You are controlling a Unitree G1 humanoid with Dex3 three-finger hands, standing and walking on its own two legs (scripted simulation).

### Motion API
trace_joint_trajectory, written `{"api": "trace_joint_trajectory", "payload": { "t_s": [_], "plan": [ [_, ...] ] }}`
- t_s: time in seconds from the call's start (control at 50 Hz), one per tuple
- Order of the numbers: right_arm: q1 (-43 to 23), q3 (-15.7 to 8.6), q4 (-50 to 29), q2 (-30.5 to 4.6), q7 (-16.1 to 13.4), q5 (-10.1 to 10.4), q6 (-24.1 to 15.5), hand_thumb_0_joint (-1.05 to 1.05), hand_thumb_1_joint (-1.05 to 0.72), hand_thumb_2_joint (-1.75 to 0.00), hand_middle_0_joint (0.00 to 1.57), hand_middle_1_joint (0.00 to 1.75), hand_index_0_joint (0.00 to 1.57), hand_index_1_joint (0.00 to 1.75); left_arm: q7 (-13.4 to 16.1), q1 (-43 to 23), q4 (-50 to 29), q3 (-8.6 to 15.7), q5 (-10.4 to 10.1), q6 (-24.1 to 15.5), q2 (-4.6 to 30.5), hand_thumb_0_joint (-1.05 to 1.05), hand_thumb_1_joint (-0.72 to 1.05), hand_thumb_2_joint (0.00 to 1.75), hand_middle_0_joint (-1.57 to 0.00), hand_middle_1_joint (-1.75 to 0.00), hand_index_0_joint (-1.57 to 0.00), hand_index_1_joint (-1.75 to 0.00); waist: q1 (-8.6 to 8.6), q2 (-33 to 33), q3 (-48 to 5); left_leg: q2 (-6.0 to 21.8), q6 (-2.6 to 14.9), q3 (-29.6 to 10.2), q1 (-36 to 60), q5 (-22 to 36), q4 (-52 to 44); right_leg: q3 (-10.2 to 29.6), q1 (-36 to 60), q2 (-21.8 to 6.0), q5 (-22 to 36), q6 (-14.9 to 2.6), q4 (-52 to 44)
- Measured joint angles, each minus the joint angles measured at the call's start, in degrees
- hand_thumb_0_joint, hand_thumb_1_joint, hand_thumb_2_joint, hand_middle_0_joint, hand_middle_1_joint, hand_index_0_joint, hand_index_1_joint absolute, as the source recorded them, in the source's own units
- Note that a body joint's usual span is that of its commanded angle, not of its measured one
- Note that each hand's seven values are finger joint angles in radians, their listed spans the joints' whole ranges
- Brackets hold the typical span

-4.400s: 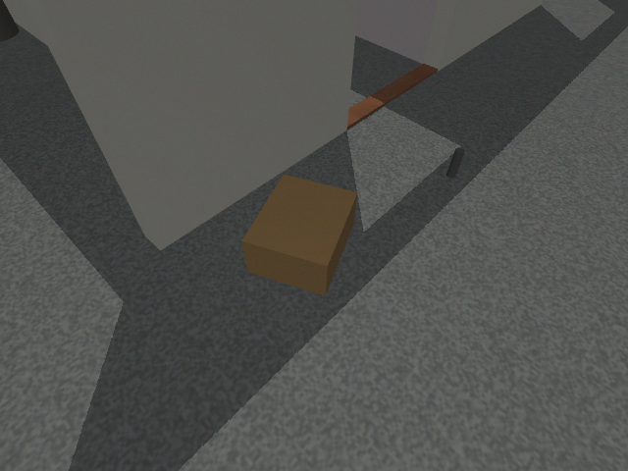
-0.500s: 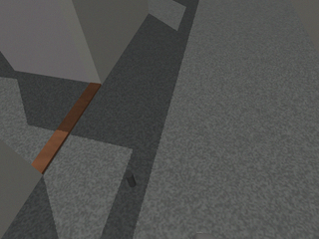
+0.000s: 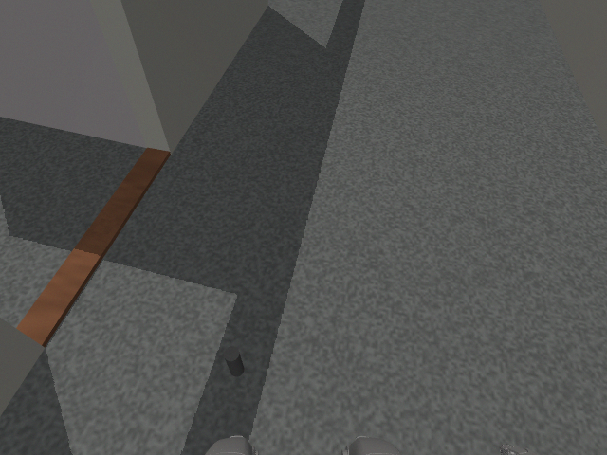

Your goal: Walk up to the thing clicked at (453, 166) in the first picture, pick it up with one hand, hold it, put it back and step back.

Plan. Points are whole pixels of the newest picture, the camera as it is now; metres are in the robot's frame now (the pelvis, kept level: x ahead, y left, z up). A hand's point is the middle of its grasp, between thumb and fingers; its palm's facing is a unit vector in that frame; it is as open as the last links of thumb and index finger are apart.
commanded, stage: walk up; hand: left
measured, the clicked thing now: (234, 362) +0.44 +0.20 -0.68
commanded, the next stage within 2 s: stand in 1.24 s
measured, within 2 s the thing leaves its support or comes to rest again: neither
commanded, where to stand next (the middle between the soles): +0.08 +0.00 m, yaw +0 degrees
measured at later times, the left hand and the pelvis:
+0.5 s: hand (130, 441) +0.15 +0.25 -0.13, palm faces -0.03 -0.93 -0.36, open 7.4 cm; pelvis +0.03 +0.00 +0.02, yaw -1 degrees
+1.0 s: hand out of the picture +0.12 +0.26 -0.13, palm faces -0.02 -0.94 -0.33, open 7.4 cm; pelvis +0.04 +0.00 +0.03, yaw -1 degrees
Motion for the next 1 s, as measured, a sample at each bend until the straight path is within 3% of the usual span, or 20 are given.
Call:
{"api": "trace_joint_trajectory", "payload": {
  "t_s": [0.06,0.12,0.14,0.22,0.52,1.0],
  "plan": [
    [-0.22,0.31,0.95,-0.87,-0.42,0.54,0.81,0.01,-0.9,-0.9,0.21,0.3,0.21,0.3,0.26,-1.06,1.23,0.48,0.56,-0.4,-0.93,0.01,0.91,0.9,-0.2,-0.3,-0.2,-0.3,-0.21,1.56,0.06,1.0,-0.98,-0.76,-0.39,-2.15,2.79,-0.87,2.8,1.22,7.91,0.94,-7.24],
    [-1.17,0.53,3.14,-0.53,-1.06,1.21,1.67,0.01,-0.9,-0.9,0.2,0.3,0.21,0.3,0.21,-1.85,2.31,0.12,0.91,-0.1,-1.62,0.01,0.91,0.9,-0.2,-0.3,-0.2,-0.3,0.21,1.83,-0.45,-0.01,0.2,-1.46,0.41,-5.36,2.97,-0.42,3.15,1.13,6.78,1.62,-6.78],
    [-1.48,0.67,3.78,-0.47,-1.15,1.34,1.49,0.01,-0.9,-0.9,0.2,0.3,0.21,0.3,0.14,-2.29,2.74,-0.12,0.75,0.17,-1.81,0.01,0.91,0.9,-0.2,-0.3,-0.2,-0.3,0.29,1.75,-0.47,-0.49,0.34,-1.39,1.24,-3.32,1.58,-0.1,3.39,0.88,6.51,1.78,-6.82],
    [-2.62,1.32,6.38,-0.1,-1.25,1.42,0.28,0.01,-0.9,-0.9,0.2,0.3,0.21,0.3,-0.03,-5.15,4.32,-0.78,-0.03,0.99,-2.53,0.01,0.91,0.9,-0.2,-0.3,-0.21,-0.3,0.29,2.03,-0.54,-0.79,-1.2,-1.07,3.24,-1.68,-1.5,0.2,4.84,0.57,6.85,2.33,-8.77],
    [-8.4,2.36,13.3,1.01,-1.39,1.28,0.43,0.01,-0.9,-0.9,0.2,0.3,0.21,0.3,-0.31,-12.73,9.82,-1.24,-0.48,1.74,-3.59,0.01,0.91,0.9,-0.2,-0.3,-0.2,-0.3,-0.05,1.42,-1.75,-0.83,-1.41,-0.76,9.96,2.74,-11.81,0.05,11.47,0.76,11.4,2.38,-19.04],
    [-6.62,2.06,16.24,1.83,-1.39,0.65,0.6,0.01,-0.9,-0.9,0.2,0.3,0.21,0.3,-0.88,-10.2,14.18,-0.45,0.07,2.54,-4.28,0.01,0.91,0.9,-0.2,-0.3,-0.2,-0.3,0.24,1.12,-2.75,-1.28,-0.88,-0.28,13.62,6.21,-19.26,0.22,15.73,0.5,15.81,3.17,-27.97]
  ]
}}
